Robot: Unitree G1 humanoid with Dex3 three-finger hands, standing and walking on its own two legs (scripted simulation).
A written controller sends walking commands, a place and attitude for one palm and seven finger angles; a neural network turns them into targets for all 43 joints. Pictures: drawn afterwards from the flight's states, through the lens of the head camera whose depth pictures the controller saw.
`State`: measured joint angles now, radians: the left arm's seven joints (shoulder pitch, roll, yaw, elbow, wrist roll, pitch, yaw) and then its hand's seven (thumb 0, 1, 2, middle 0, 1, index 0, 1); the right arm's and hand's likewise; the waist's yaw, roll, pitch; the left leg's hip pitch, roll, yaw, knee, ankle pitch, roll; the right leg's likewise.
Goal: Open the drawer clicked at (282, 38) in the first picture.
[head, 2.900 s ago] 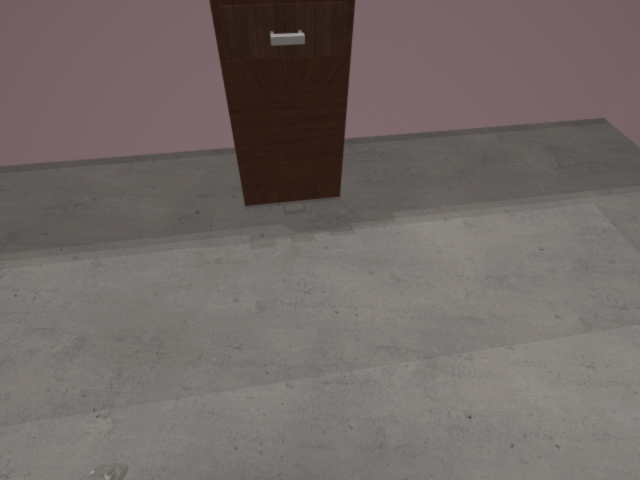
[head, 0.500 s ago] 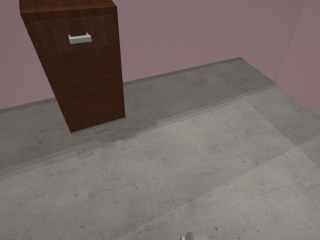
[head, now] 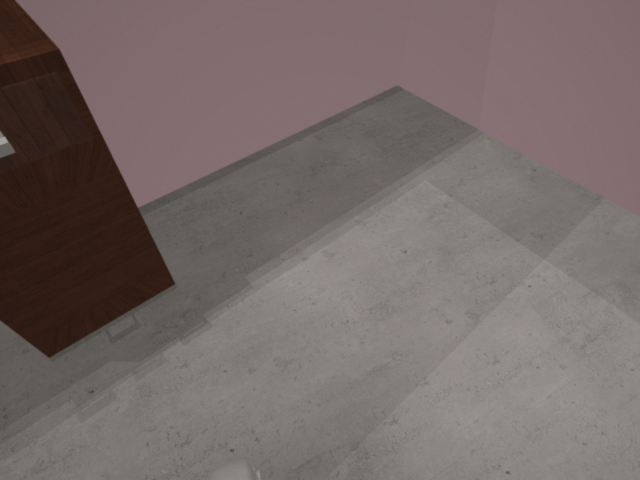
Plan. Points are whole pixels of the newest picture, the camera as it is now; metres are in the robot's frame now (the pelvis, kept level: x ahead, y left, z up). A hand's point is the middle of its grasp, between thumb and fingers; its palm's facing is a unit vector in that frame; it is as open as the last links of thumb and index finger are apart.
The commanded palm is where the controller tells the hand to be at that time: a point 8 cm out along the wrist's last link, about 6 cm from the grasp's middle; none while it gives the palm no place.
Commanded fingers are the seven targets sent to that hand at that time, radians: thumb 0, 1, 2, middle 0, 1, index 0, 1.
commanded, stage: walk to a spot facing it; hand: left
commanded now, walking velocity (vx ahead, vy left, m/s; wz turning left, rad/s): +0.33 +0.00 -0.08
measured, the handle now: out of the picture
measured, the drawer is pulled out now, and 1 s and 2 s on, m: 0.00 0.00 0.00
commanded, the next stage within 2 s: turn to face it in 0.18 s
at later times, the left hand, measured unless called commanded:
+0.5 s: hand (169, 444) +0.20 +0.23 -0.17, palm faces +0.01 -0.99 -0.16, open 7.3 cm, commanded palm none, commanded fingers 0.00 0.90 0.90 -0.20 -0.30 -0.20 -0.30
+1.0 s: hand (174, 425) +0.23 +0.22 -0.15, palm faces +0.30 -0.92 -0.24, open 7.3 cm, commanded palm none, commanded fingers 0.00 0.90 0.90 -0.20 -0.30 -0.20 -0.30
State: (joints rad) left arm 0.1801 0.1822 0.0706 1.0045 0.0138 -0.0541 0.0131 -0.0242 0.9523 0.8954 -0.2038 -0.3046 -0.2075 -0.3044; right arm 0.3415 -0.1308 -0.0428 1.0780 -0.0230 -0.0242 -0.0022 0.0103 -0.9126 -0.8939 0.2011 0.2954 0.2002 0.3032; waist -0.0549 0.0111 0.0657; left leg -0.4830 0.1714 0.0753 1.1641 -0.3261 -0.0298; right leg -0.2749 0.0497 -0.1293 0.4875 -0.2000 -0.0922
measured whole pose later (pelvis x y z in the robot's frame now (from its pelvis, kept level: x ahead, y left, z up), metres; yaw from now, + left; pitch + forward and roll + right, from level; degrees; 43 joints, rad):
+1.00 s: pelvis +0.20 +0.02 +0.01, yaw +17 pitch +0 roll +1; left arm 0.19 0.18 0.05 0.93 0.03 0.01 0.03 0.00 0.92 0.90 -0.20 -0.30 -0.21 -0.30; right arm 0.16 -0.25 -0.09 0.97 -0.02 0.07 0.02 0.01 -0.91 -0.89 0.20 0.29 0.20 0.30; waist -0.01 0.00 0.08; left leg -0.43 0.08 0.09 0.94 -0.42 -0.06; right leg -0.23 -0.14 -0.30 0.52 -0.27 -0.02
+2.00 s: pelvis +0.21 +0.04 +0.00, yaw +38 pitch -1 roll -1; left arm 0.37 0.21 0.05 1.09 0.03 0.02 0.01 0.00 0.91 0.90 -0.20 -0.30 -0.20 -0.30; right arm 0.22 -0.18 -0.04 1.03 -0.02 -0.01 0.01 0.01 -0.91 -0.89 0.20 0.30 0.20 0.30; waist 0.04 -0.04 0.02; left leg -0.17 0.04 0.11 0.52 -0.33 0.01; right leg -0.26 -0.09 -0.16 0.65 -0.41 0.01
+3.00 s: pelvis +0.43 +0.19 +0.01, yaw +37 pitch -1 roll +1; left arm 0.30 0.15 0.02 1.12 0.02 0.04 0.03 0.00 0.92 0.90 -0.20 -0.30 -0.20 -0.30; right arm 0.14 -0.13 -0.02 1.05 -0.01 -0.02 -0.05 0.00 -0.94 -0.89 0.20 0.30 0.20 0.30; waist 0.03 -0.05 0.07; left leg -0.24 0.04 0.17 0.46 -0.21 0.03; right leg -0.25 -0.05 -0.07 0.70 -0.45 0.02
